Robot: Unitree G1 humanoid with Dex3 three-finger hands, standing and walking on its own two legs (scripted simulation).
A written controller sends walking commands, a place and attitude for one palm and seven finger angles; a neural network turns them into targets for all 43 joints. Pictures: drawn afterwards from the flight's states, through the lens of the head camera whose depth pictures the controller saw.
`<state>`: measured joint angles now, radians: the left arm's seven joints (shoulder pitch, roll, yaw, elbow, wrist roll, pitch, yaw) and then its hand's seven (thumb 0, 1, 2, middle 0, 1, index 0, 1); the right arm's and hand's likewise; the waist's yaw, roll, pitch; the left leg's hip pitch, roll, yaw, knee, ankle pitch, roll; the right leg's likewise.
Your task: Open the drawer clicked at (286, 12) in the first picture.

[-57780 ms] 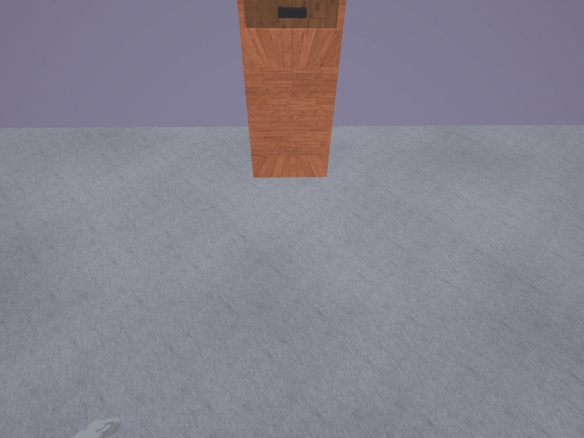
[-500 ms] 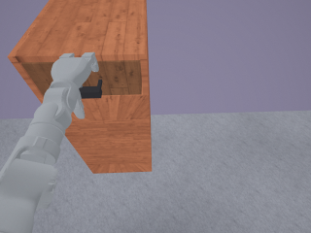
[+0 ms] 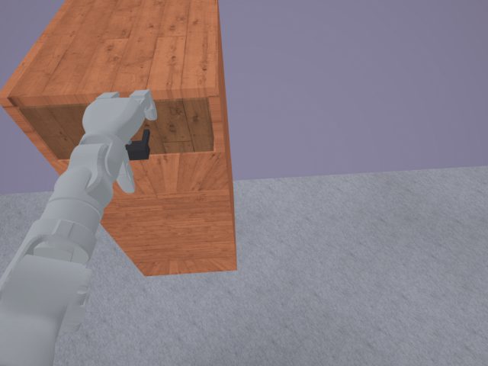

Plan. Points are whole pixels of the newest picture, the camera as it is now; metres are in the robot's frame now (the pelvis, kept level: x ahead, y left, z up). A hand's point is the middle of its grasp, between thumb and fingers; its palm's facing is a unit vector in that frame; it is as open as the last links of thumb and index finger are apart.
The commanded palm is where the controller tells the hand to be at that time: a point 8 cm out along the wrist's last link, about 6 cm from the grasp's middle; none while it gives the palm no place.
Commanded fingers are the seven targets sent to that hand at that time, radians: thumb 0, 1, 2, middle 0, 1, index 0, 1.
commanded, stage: lower the fingers behind the handle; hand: left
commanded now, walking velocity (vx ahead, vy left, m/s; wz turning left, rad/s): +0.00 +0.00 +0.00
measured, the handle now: (123, 143) +0.52 +0.23 +0.06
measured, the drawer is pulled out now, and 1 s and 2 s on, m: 0.00 0.00 0.00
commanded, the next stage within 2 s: lift the fingers back up to retry in 1.68 s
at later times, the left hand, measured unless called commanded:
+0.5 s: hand (125, 155) +0.45 +0.20 +0.09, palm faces -0.03 -0.05 -1.00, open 13.8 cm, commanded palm +0.44 +0.22 +0.15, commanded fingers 0.00 -0.50 0.30 -0.30 -1.20 -0.30 -1.20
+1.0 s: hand (123, 159) +0.46 +0.22 +0.07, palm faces +0.00 -0.04 -1.00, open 13.6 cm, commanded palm +0.44 +0.22 +0.11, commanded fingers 0.00 -0.50 0.30 -0.30 -1.20 -0.30 -1.20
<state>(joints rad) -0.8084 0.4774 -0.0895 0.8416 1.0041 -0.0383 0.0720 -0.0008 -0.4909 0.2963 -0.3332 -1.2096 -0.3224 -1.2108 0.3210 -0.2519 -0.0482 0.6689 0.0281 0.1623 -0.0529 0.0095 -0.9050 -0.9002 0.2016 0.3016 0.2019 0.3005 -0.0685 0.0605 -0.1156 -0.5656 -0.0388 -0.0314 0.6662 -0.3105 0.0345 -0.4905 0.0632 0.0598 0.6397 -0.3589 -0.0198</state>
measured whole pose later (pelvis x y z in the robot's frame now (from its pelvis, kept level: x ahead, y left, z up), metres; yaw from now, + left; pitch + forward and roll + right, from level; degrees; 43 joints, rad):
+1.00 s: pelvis -0.01 +0.01 -0.01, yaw +0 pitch +15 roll -1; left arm -0.80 0.47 -0.08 0.92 1.05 -0.06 0.20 0.00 -0.49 0.30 -0.31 -1.20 -0.34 -1.26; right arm 0.33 -0.25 -0.06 0.68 0.02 0.16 -0.04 0.01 -0.90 -0.90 0.20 0.30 0.20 0.30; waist -0.07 0.05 -0.14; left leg -0.67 -0.04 -0.03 0.75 -0.33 0.04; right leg -0.59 0.06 0.05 0.71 -0.38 -0.01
